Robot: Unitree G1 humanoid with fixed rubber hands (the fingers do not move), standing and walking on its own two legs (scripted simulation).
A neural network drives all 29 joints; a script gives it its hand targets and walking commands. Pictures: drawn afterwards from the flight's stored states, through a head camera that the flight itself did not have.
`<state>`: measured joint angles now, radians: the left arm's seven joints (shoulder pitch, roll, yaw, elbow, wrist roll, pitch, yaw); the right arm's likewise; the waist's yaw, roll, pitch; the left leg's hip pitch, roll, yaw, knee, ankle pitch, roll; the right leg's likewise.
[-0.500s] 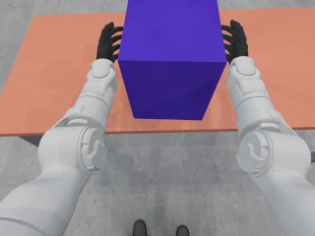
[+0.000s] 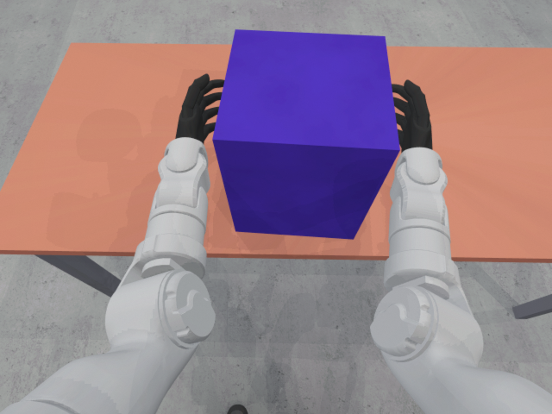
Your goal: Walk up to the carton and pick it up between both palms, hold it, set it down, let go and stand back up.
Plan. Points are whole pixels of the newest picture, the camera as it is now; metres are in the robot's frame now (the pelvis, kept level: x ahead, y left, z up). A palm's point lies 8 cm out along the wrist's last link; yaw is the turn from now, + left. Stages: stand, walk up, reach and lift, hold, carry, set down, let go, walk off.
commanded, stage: reach and lift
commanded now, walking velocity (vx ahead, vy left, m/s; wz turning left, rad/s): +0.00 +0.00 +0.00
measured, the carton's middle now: (300, 146) +0.50 -0.04 +0.03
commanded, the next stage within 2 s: none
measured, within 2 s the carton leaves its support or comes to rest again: leaves its support in 1.90 s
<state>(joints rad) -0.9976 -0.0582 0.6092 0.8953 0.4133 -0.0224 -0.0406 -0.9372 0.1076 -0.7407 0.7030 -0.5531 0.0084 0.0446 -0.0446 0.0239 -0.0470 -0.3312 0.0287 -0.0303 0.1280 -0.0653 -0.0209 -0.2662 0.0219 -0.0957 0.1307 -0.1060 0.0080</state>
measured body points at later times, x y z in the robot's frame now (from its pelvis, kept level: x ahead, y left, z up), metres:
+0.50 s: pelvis +0.00 +0.01 +0.00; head +0.11 +0.00 +0.44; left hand +0.49 +0.11 +0.09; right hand +0.46 -0.19 +0.09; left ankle -0.03 +0.13 -0.75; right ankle -0.07 -0.09 -0.75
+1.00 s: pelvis +0.00 +0.01 +0.00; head +0.11 +0.00 +0.44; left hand +0.48 +0.11 +0.09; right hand +0.46 -0.19 +0.09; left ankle -0.03 +0.13 -0.75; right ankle -0.07 -0.09 -0.75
